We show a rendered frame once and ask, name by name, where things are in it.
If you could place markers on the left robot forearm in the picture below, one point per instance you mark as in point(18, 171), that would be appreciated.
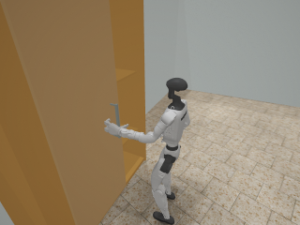
point(135, 135)

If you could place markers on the humanoid robot torso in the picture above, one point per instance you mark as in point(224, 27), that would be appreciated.
point(173, 134)

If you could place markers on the robot left hand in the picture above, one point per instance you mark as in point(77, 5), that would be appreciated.
point(113, 128)

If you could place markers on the handle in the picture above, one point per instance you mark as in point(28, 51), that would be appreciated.
point(116, 116)

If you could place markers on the wardrobe door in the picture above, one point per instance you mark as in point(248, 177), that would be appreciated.
point(21, 117)
point(67, 56)

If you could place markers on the robot left shin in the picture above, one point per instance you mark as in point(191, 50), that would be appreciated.
point(162, 202)

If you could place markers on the right robot upper arm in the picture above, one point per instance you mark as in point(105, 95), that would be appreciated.
point(187, 120)

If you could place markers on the left robot upper arm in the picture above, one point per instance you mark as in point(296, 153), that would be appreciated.
point(165, 121)

